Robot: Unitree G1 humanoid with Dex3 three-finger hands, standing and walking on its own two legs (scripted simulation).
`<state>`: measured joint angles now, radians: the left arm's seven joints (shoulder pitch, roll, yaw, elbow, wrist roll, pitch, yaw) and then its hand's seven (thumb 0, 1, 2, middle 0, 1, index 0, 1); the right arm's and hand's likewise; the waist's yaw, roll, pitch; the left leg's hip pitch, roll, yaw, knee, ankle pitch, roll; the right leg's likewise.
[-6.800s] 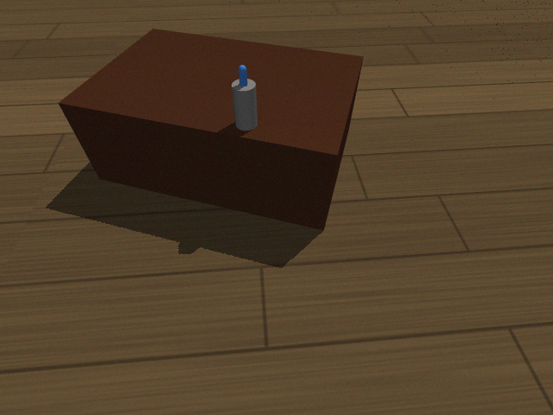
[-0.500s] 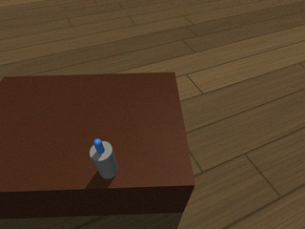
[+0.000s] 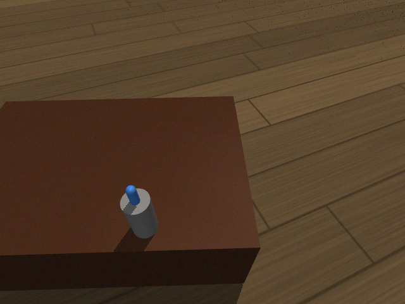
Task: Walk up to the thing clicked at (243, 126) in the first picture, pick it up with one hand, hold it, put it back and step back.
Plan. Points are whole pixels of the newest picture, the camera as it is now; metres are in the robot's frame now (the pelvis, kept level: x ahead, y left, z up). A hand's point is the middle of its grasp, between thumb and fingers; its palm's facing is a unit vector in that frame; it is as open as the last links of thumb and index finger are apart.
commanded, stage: stand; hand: left
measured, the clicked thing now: (138, 209) +0.42 +0.20 -0.21
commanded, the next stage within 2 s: go down in 0.36 s
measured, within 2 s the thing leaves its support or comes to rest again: neither
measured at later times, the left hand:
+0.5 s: hand out of the picture +0.07 +0.25 -0.15, palm faces +0.01 -0.93 -0.36, open 7.4 cm
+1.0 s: hand out of the picture +0.13 +0.27 -0.15, palm faces +0.04 -0.94 -0.33, open 16.1 cm
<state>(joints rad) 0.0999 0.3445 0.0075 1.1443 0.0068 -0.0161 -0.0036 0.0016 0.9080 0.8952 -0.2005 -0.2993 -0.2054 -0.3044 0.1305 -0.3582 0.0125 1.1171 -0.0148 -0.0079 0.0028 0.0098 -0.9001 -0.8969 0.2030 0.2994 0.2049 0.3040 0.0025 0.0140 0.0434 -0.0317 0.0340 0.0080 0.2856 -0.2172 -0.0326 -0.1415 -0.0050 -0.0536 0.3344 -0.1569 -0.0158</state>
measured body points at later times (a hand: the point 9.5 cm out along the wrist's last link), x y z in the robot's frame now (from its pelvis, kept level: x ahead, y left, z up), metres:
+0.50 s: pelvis +0.00 +0.00 +0.00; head +0.01 -0.01 +0.45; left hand +0.07 +0.30 -0.13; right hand +0.07 -0.30 -0.14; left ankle -0.04 +0.14 -0.75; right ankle +0.02 -0.11 -0.75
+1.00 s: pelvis -0.01 +0.02 -0.02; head +0.03 +0.01 +0.42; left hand +0.13 +0.31 -0.12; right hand +0.13 -0.26 -0.13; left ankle -0.04 +0.14 -0.75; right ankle +0.02 -0.11 -0.75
